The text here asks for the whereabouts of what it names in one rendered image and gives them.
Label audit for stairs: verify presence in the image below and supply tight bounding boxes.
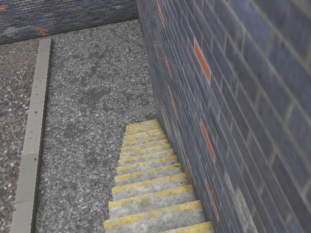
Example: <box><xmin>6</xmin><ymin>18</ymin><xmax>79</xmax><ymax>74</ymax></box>
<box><xmin>104</xmin><ymin>119</ymin><xmax>215</xmax><ymax>233</ymax></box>

